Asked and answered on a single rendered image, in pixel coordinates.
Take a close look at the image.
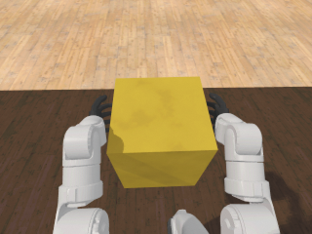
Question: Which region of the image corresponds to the right robot thigh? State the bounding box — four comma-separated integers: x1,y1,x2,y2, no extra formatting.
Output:
171,213,209,234

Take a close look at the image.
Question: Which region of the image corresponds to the robot left forearm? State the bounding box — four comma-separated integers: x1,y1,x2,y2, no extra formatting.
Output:
53,115,107,234

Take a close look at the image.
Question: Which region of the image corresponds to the robot right upper arm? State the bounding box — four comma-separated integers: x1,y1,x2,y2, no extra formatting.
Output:
220,204,280,234

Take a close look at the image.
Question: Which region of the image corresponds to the robot right shin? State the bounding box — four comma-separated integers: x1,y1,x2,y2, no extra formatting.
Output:
175,210,187,216

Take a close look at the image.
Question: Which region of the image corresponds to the robot right hand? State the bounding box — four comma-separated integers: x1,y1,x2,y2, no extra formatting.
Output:
206,93,229,132

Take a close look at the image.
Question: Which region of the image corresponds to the robot left hand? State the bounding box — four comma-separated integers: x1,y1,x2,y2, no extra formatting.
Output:
89,95,113,133

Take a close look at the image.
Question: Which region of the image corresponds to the carton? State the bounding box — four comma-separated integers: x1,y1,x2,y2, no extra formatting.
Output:
106,76,218,188

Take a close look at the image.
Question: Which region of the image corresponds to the robot right forearm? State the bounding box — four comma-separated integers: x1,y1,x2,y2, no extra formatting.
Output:
214,113,281,234

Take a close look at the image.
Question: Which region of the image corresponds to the robot left upper arm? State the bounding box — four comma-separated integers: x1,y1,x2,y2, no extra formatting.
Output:
54,208,109,234

